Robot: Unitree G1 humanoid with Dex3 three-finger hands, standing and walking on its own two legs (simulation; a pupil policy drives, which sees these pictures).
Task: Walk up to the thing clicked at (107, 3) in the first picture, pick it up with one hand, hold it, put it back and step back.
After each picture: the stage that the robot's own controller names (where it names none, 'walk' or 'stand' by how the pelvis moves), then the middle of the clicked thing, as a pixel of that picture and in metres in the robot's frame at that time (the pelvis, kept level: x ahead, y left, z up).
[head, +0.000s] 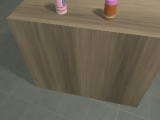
stand; (110, 8) +0.82 -0.11 +0.03
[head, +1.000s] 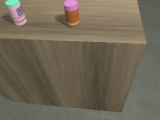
walk; (71, 14) +0.71 +0.11 +0.06
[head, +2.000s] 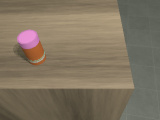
rise first; (32, 48) +0.44 +0.22 +0.07
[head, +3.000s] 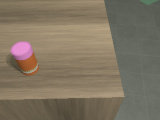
stand; (26, 59) +0.42 +0.24 +0.05
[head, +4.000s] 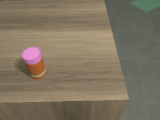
stand; (35, 63) +0.43 +0.21 +0.03
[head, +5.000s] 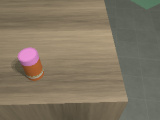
stand; (32, 64) +0.42 +0.22 +0.03
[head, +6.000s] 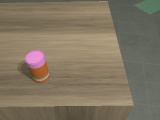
stand; (38, 67) +0.41 +0.20 +0.03
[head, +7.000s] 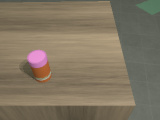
stand; (40, 66) +0.42 +0.19 +0.03
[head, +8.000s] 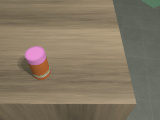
rise first; (38, 63) +0.41 +0.19 +0.03
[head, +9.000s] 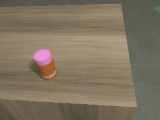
rise first; (45, 65) +0.43 +0.21 +0.03
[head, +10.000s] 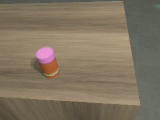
go down; (48, 63) +0.43 +0.21 +0.04
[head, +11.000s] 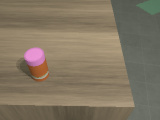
go down; (37, 65) +0.42 +0.19 +0.04
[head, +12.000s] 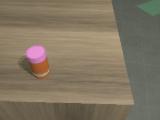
go down; (38, 62) +0.43 +0.19 +0.04
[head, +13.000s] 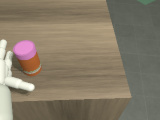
close in; (28, 59) +0.42 +0.21 +0.06
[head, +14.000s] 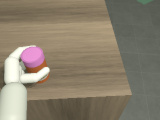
close; (36, 65) +0.39 +0.17 +0.07
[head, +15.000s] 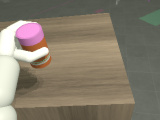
lift; (35, 46) +0.35 +0.16 +0.24
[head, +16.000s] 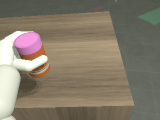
hold; (33, 55) +0.33 +0.17 +0.20
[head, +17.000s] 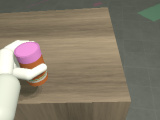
hold; (32, 64) +0.33 +0.17 +0.17
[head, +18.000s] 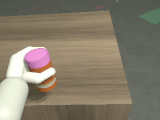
crouch; (41, 70) +0.32 +0.15 +0.16
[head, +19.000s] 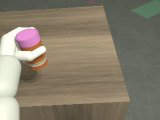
crouch; (32, 50) +0.40 +0.18 +0.17
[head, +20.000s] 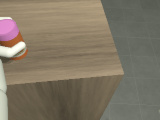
lower; (11, 40) +0.46 +0.21 +0.10
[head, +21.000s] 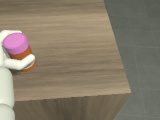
lower; (20, 53) +0.42 +0.20 +0.09
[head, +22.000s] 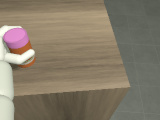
lower; (21, 48) +0.44 +0.20 +0.09
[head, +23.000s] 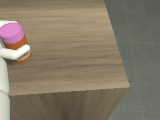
lower; (16, 44) +0.45 +0.21 +0.09
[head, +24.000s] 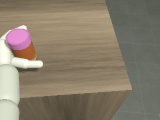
open; (23, 49) +0.43 +0.20 +0.08
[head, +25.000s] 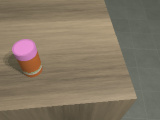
sink last; (28, 59) +0.41 +0.18 +0.07
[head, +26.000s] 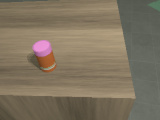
stand; (45, 56) +0.45 +0.21 +0.06
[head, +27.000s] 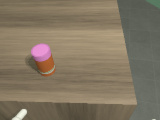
stand; (44, 60) +0.43 +0.20 +0.04
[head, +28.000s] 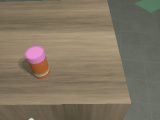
stand; (38, 63) +0.43 +0.21 +0.04
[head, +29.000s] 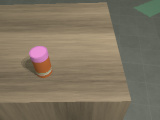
walk; (41, 62) +0.44 +0.20 +0.03
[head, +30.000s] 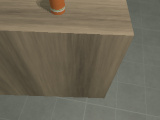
walk; out of the picture +0.69 +0.16 +0.05
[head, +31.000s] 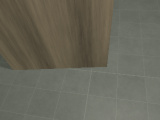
walk; out of the picture +1.04 +0.23 +0.05
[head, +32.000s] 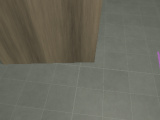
stand; out of the picture +1.18 +0.21 +0.05
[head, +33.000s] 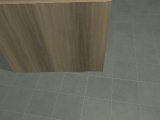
stand; out of the picture +1.14 +0.19 +0.03
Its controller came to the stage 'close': yes
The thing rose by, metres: 0.22
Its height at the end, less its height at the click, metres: +0.00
